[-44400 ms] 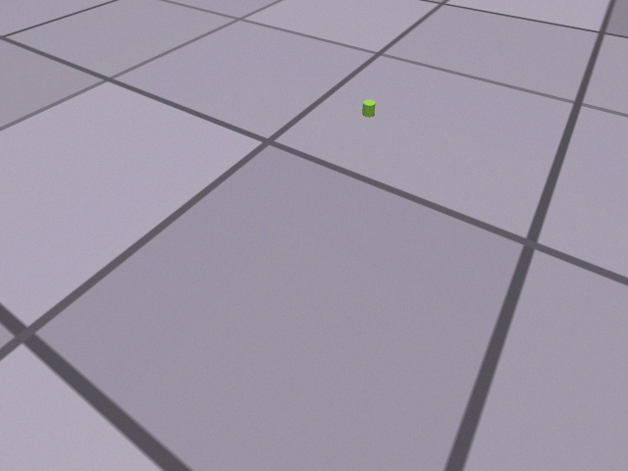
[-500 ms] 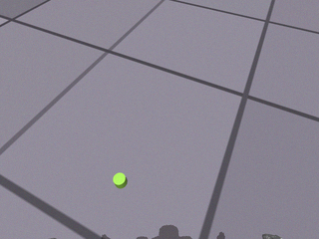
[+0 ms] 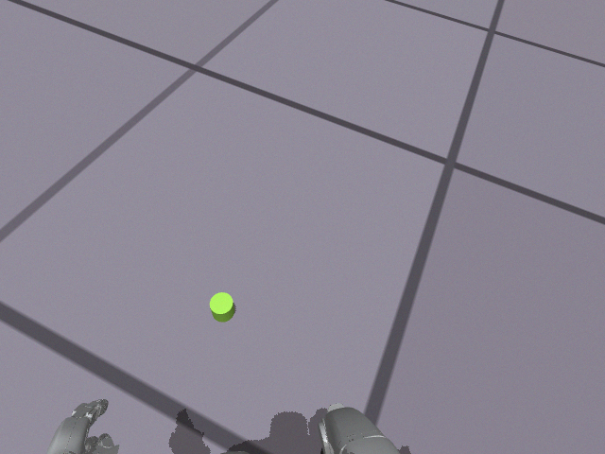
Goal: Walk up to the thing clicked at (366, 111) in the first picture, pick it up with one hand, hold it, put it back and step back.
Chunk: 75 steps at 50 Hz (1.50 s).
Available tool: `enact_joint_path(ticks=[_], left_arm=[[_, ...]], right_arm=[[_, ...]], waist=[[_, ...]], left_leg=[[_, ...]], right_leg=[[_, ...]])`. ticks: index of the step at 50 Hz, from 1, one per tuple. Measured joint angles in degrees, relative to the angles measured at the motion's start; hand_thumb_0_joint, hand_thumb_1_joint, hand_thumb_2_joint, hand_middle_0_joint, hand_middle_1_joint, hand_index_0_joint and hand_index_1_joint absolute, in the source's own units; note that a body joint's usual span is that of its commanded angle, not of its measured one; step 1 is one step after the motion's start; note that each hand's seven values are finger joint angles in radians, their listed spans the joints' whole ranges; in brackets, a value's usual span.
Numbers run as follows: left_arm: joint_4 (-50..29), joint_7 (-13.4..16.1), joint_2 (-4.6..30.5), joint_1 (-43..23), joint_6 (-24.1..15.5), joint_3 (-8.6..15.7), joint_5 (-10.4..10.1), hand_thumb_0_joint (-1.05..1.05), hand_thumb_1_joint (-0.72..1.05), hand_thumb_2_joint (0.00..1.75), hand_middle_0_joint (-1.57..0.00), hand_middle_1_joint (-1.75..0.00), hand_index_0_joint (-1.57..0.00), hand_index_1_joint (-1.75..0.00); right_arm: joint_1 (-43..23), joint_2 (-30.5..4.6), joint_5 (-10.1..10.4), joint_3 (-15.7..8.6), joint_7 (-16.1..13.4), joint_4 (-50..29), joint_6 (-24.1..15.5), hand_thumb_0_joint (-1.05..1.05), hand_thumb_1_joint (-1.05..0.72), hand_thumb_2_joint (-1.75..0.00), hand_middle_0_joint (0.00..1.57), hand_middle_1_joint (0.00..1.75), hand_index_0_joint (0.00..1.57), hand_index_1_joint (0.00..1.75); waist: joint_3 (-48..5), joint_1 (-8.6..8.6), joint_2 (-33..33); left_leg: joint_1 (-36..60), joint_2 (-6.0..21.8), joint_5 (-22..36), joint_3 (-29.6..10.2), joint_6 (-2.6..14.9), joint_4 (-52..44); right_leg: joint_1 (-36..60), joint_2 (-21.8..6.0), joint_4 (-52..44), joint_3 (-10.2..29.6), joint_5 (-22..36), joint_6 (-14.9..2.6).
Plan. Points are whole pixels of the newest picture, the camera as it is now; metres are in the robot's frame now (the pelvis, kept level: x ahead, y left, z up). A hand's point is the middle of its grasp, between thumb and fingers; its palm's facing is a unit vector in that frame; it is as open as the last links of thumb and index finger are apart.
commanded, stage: step back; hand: left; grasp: from above
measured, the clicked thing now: (222, 307) +0.58 +0.19 -0.72
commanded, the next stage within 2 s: none
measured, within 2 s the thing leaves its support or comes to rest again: neither
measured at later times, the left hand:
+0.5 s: hand out of the picture +0.04 +0.25 -0.13, palm faces -0.10 -0.91 -0.41, open 7.3 cm
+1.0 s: hand out of the picture -0.15 +0.27 -0.16, palm faces -0.12 -0.91 -0.39, open 7.3 cm
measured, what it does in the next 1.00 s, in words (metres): walks backwards: right foot, then left foot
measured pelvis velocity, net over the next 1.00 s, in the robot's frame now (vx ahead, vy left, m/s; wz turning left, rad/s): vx -0.25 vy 0.00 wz -0.14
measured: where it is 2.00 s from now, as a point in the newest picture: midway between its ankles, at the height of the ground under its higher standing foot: outside the picture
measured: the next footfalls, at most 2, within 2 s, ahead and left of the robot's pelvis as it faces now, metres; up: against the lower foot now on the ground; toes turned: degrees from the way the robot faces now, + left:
right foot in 0.28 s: -0.02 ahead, -0.11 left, +0.00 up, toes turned -1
left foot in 0.64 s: -0.11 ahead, +0.13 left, +0.00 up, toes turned -5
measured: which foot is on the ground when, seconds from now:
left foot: down 0.00-0.32, up 0.34-0.62, down 0.64-1.00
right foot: up 0.00-0.26, down 0.28-0.68, up 0.70-1.00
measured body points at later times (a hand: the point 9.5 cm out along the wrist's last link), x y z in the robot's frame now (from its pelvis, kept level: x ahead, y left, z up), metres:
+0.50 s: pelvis -0.10 +0.00 +0.01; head -0.03 -0.03 +0.45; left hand +0.04 +0.29 -0.10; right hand -0.01 -0.32 -0.12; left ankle -0.13 +0.15 -0.65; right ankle -0.06 -0.10 -0.73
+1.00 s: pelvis -0.25 +0.00 -0.01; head -0.19 +0.01 +0.44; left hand -0.14 +0.32 -0.13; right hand -0.15 -0.33 -0.10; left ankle -0.15 +0.13 -0.73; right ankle -0.31 -0.15 -0.70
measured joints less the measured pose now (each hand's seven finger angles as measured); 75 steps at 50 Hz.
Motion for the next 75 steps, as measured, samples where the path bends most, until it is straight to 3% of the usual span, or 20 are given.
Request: enact_joint_path(ticks=[5, 10, 14, 16, 20, 24, 30, 32, 34, 38, 43, 48, 52, 54, 57, 61, 65, 69, 71, 75], left_arm=[[-0.9, -0.5, -0.7, 2.3, -0.6, -0.3, -0.1, 0.0, 0.91, 0.9, -0.2, -0.3, -0.21, -0.3], [-0.3, -0.9, -0.8, 4.4, -0.6, -0.2, 0.4, 0.0, 0.91, 0.9, -0.2, -0.3, -0.21, -0.3], [0.3, -1.2, -1.4, 5.5, -1.4, 0.1, 0.8, 0.0, 0.91, 0.9, -0.2, -0.3, -0.21, -0.3], [0.9, -1.4, -2.9, 5.4, -1.8, -0.1, 1.3, 0.0, 0.91, 0.9, -0.2, -0.3, -0.21, -0.3], [-0.8, -1.9, -2.6, 6.3, -2.1, -0.4, 1.2, 0.0, 0.91, 0.9, -0.2, -0.3, -0.21, -0.3], [-2.9, -1.4, -3.1, 5.8, -1.9, -0.3, 1.1, 0.0, 0.9, 0.9, -0.2, -0.3, -0.21, -0.3], [-6.7, -1.1, -3.2, 3.8, -1.5, -0.6, 1.4, 0.0, 0.9, 0.9, -0.2, -0.3, -0.21, -0.3], [-7.6, -1.3, -2.7, 3.1, -1.1, -0.7, 1.1, 0.0, 0.9, 0.9, -0.2, -0.3, -0.21, -0.3], [-7.4, -1.5, -1.3, 2.6, -0.5, -0.3, 0.7, 0.0, 0.9, 0.9, -0.2, -0.3, -0.21, -0.3], [-4.7, -1.6, -1.4, 4.2, 1.0, 0.2, 0.9, 0.0, 0.91, 0.9, -0.2, -0.3, -0.21, -0.3], [-3.8, -2.3, 0.1, 7.2, 0.5, 1.5, 0.5, 0.0, 0.91, 0.9, -0.2, -0.3, -0.21, -0.3], [-2.6, -2.1, 1.4, 9.4, 0.3, 2.1, 0.8, 0.0, 0.91, 0.9, -0.2, -0.3, -0.21, -0.3], [-1.1, -2.4, 1.2, 10.2, -0.3, 1.5, 0.7, 0.0, 0.91, 0.9, -0.2, -0.3, -0.2, -0.3], [0.5, -2.5, -1.2, 9.3, -0.7, 1.0, 1.1, 0.0, 0.91, 0.9, -0.2, -0.3, -0.2, -0.3], [-0.2, -3.3, -2.4, 10.7, -0.6, 0.1, 1.7, 0.0, 0.91, 0.9, -0.2, -0.3, -0.21, -0.3], [-0.7, -2.7, -3.2, 10.8, -0.3, -0.1, 1.8, 0.0, 0.9, 0.9, -0.2, -0.3, -0.21, -0.3], [-3.2, -1.7, -2.5, 8.3, -0.9, 0.1, 2.1, 0.0, 0.9, 0.9, -0.2, -0.3, -0.21, -0.3], [-6.3, -1.0, -1.0, 4.2, -0.8, 0.3, 1.5, 0.0, 0.9, 0.9, -0.2, -0.3, -0.21, -0.3], [-6.7, -0.9, 0.4, 2.2, -0.2, 0.5, 1.0, 0.0, 0.9, 0.9, -0.2, -0.3, -0.21, -0.3], [-4.8, -1.0, -0.7, 2.5, 1.1, -0.1, 0.4, 0.0, 0.91, 0.9, -0.2, -0.3, -0.21, -0.3]], right_arm=[[-0.4, -0.3, 0.5, -0.3, -1.3, -1.4, -0.1, 0.0, -0.9, -0.9, 0.21, 0.3, 0.21, 0.3], [-2.1, -0.7, 1.0, -0.7, -1.7, -4.2, -0.8, 0.0, -0.9, -0.9, 0.21, 0.3, 0.21, 0.3], [-3.6, -1.6, 1.5, -0.5, -1.4, -5.4, -0.4, 0.0, -0.9, -0.9, 0.21, 0.3, 0.21, 0.3], [-4.6, -2.4, 2.1, -0.7, -1.4, -4.8, 0.2, 0.0, -0.9, -0.9, 0.21, 0.3, 0.21, 0.3], [-4.8, -1.1, 2.7, -0.1, -1.4, -4.0, 1.0, 0.0, -0.91, -0.9, 0.2, 0.3, 0.21, 0.3], [-3.7, -1.9, 2.9, 0.6, -1.6, -4.4, 0.3, 0.0, -0.91, -0.9, 0.21, 0.3, 0.21, 0.3], [-2.2, -3.4, 2.4, 0.4, -2.3, -4.7, -0.3, 0.0, -0.91, -0.9, 0.2, 0.3, 0.21, 0.3], [-1.9, -3.4, 1.9, 0.1, -2.1, -4.6, -0.7, 0.0, -0.91, -0.9, 0.2, 0.3, 0.21, 0.3], [-2.4, -1.6, 1.2, -0.1, -1.9, -3.9, -0.9, 0.0, -0.91, -0.9, 0.2, 0.3, 0.21, 0.3], [-0.9, -0.9, 0.3, 0.5, -0.8, -4.3, -1.1, 0.0, -0.91, -0.9, 0.21, 0.3, 0.21, 0.3], [-0.7, -0.5, 0.0, 0.3, -1.0, -5.0, -1.3, 0.0, -0.9, -0.9, 0.21, 0.3, 0.21, 0.3], [-2.8, -1.3, 0.5, -0.1, -1.2, -7.8, -1.7, 0.0, -0.9, -0.9, 0.21, 0.3, 0.21, 0.3], [-4.9, -2.9, 0.5, -0.2, -1.1, -9.6, -0.9, 0.0, -0.9, -0.9, 0.21, 0.3, 0.21, 0.3], [-5.9, -4.7, 0.9, -0.8, -1.2, -9.0, 0.0, 0.0, -0.9, -0.9, 0.21, 0.3, 0.21, 0.3], [-4.2, -4.3, 1.6, -1.3, -1.9, -7.1, 1.3, 0.0, -0.9, -0.9, 0.21, 0.3, 0.21, 0.3], [-1.0, -4.4, 2.4, -0.7, -1.8, -5.9, 0.8, 0.0, -0.91, -0.9, 0.2, 0.3, 0.21, 0.3], [1.5, -4.2, 2.2, -0.1, -2.2, -5.3, 0.1, 0.0, -0.91, -0.9, 0.2, 0.3, 0.21, 0.3], [2.6, -2.8, 1.4, 0.2, -2.0, -4.7, -0.5, 0.0, -0.91, -0.9, 0.2, 0.3, 0.21, 0.3], [1.7, -0.5, 0.8, 0.3, -1.8, -3.7, -0.6, 0.0, -0.91, -0.9, 0.2, 0.3, 0.21, 0.3], [1.6, -0.2, 0.1, 1.2, -0.8, -4.2, -0.5, 0.0, -0.9, -0.9, 0.21, 0.3, 0.21, 0.3]], waist=[[0.0, 1.0, 0.7], [1.0, 1.36, 1.0], [1.2, 1.91, 2.8], [2.0, 0.99, 6.7], [0.6, 2.81, 4.0], [-0.5, 3.32, 3.3], [0.0, 2.45, 4.1], [0.5, 1.97, 3.7], [1.9, 2.84, -0.4], [-0.1, 1.55, 0.8], [-2.0, 2.84, 0.4], [-0.7, 3.84, 0.2], [-0.1, 4.13, 1.4], [1.4, 2.7, 6.7], [-1.0, 3.72, 5.8], [-3.3, 3.67, 4.0], [-2.9, 2.75, 4.4], [-0.7, 1.51, 3.6], [1.6, 2.49, -0.9], [0.5, 1.35, 0.7]], left_leg=[[-0.2, 0.4, 3.4, 2.0, 0.38, -4.0], [-1.8, 0.1, 3.4, 4.7, 0.77, -1.8], [-4.3, 1.2, 1.8, 6.3, 0.22, 3.0], [-4.9, 3.3, 1.7, 4.2, -0.27, 5.0], [-8.8, -2.4, -9.9, -1.2, -1.88, 19.5], [-9.8, -5.2, -10.0, -5.8, -2.86, 27.9], [-3.3, -1.0, -8.0, -3.3, -3.66, 11.7], [-0.1, 0.1, -2.5, -1.6, -3.11, 2.1], [1.1, -1.9, 1.3, 0.6, -2.05, -0.1], [-0.8, 0.8, 2.7, -0.7, -1.17, 0.2], [-2.6, 3.0, 7.6, -0.1, -1.99, -4.3], [-6.2, 4.5, 9.6, 1.5, -2.23, -2.9], [-10.3, 6.1, 9.9, 2.7, -3.65, 1.5], [-11.8, 8.2, 9.7, -1.0, -3.05, 4.0], [-15.2, 1.7, -4.4, -4.6, -2.6, 14.7], [-15.6, -4.4, -5.5, -5.7, -2.51, 28.7], [-9.8, -3.6, -6.8, -4.7, -3.14, 23.2], [-1.5, -0.5, -2.4, -0.9, -2.61, 3.7], [-0.3, -2.8, 0.6, 1.3, -1.59, 1.1], [-2.6, 0.0, 2.4, -0.4, -1.07, 1.8]], right_leg=[[1.0, 2.1, 5.7, 0.0, 3.6, 0.28], [7.0, -0.1, -4.0, -1.9, 2.9, 1.31], [12.9, -1.8, -18.3, -5.0, 8.6, -0.17], [14.3, 0.3, -20.4, -7.0, 10.5, -1.31], [12.6, -1.7, -21.2, -5.1, 12.4, -2.37], [11.0, -3.2, -24.6, -4.9, 16.1, -1.94], [7.6, -3.6, -23.3, -7.5, 18.1, -1.06], [6.0, -4.0, -20.6, -8.5, 17.7, -0.55], [5.0, -5.7, -18.1, -6.5, 17.5, -0.12], [1.3, 0.7, -1.7, -2.5, 1.9, -0.03], [1.3, 3.0, 12.5, 1.6, 3.6, 0.73], [7.8, -0.7, 2.8, 0.7, 1.7, 2.95], [14.8, -4.1, -16.4, -3.4, 5.0, 2.17], [16.1, -1.4, -18.4, -6.4, 6.9, 1.18], [13.4, -3.3, -17.1, -5.9, 8.1, 0.06], [11.6, -6.1, -20.8, -5.0, 12.2, 0.08], [8.7, -6.0, -21.3, -7.0, 14.7, 0.11], [4.9, -6.5, -17.4, -10.3, 14.9, 0.26], [3.4, -8.6, -14.4, -8.2, 14.8, 0.06], [0.5, -1.9, 1.1, -4.4, -0.1, 0.03]])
